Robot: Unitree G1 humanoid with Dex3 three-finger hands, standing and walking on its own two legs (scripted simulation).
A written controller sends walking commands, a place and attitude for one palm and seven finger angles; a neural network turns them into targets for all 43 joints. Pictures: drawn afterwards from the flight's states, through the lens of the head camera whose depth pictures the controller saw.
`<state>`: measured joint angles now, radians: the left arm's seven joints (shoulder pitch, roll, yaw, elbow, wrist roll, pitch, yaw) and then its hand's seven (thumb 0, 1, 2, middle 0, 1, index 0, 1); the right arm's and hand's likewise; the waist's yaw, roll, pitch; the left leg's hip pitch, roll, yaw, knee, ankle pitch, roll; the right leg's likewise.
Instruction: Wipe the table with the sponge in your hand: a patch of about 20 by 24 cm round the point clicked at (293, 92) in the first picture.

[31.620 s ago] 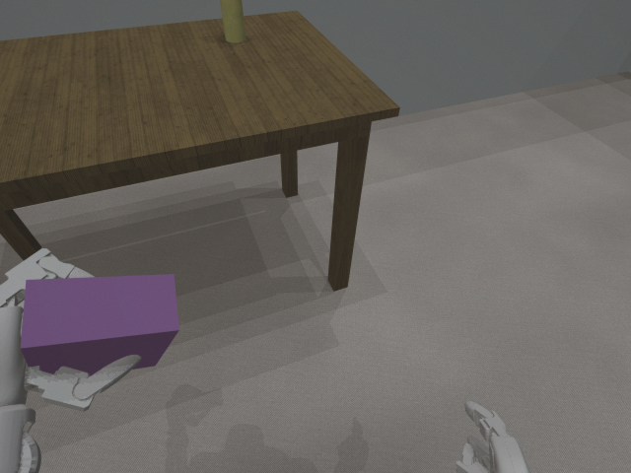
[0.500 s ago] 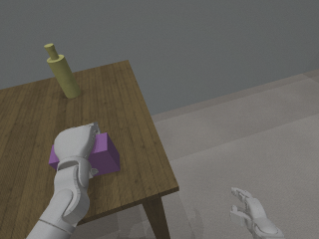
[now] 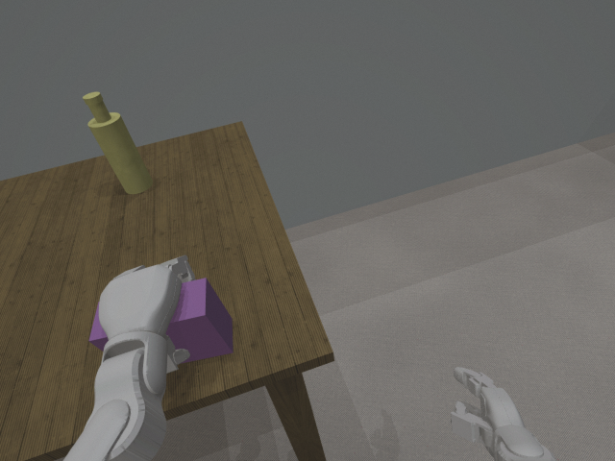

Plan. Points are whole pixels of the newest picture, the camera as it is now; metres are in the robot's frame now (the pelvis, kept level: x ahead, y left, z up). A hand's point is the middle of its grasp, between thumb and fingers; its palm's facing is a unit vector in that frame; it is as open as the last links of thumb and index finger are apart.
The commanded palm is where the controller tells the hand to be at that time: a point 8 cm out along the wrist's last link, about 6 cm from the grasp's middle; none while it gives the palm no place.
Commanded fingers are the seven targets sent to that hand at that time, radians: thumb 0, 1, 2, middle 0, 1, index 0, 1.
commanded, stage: slide across to the third lane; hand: left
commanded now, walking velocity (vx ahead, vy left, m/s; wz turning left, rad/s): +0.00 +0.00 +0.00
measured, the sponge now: (174, 334) +0.26 +0.22 +0.06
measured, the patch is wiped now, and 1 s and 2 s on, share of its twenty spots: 0.80 0.95 1.00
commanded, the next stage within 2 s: wipe forward along the third lane in 0.66 s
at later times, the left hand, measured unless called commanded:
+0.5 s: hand (200, 311) +0.27 +0.17 +0.10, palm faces +0.09 -0.14 -0.99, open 9.7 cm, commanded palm +0.24 +0.15 +0.16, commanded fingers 0.00 0.10 1.30 -1.20 -1.60 -1.20 -1.60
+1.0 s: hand (224, 302) +0.29 +0.15 +0.10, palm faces +0.07 -0.13 -0.99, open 9.7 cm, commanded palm +0.27 +0.15 +0.14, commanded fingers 0.00 0.10 1.30 -1.20 -1.60 -1.20 -1.60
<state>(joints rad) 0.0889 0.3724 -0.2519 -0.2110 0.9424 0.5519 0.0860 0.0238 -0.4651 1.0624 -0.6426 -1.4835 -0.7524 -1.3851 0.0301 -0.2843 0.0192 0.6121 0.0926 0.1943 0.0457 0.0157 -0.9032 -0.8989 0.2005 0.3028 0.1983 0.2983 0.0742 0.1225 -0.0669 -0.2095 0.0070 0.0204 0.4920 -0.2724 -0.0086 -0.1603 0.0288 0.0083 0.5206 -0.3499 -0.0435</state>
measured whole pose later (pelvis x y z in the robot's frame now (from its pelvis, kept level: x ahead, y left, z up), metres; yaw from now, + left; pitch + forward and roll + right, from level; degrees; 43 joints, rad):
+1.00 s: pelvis -0.02 -0.01 +0.00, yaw +1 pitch -2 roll +1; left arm -0.24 0.25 -0.43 0.10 0.93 0.60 0.08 -0.02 -0.51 1.09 -0.71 -1.43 -0.82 -1.30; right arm 0.00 -0.27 0.02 0.70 0.09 0.20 0.05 0.02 -0.90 -0.90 0.20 0.30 0.20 0.30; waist 0.08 0.12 -0.07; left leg -0.21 0.01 0.00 0.47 -0.22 -0.02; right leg -0.16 0.03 -0.01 0.52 -0.32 -0.06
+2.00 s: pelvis -0.02 -0.02 +0.00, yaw +1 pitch +5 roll +1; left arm -0.68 0.29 -0.24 0.75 0.94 0.44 0.08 0.01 -0.55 1.12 -0.74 -1.39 -0.82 -1.33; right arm 0.12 -0.29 0.01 0.73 0.09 0.20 -0.03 0.01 -0.90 -0.90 0.20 0.30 0.20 0.30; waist 0.00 0.08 -0.11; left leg -0.34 0.03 -0.01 0.49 -0.23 -0.01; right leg -0.29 0.06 -0.02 0.51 -0.31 -0.08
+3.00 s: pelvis +0.01 +0.02 +0.00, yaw +0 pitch +6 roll +0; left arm -0.65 0.22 -0.32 0.68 0.93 0.59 0.18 -0.01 -0.49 1.09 -0.70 -1.42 -0.76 -1.39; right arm 0.10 -0.26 0.00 0.72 0.09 0.26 0.03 0.01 -0.90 -0.90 0.20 0.30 0.20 0.30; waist 0.01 0.08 -0.14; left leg -0.32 -0.01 0.02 0.49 -0.26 0.02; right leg -0.25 0.02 0.01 0.47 -0.31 -0.02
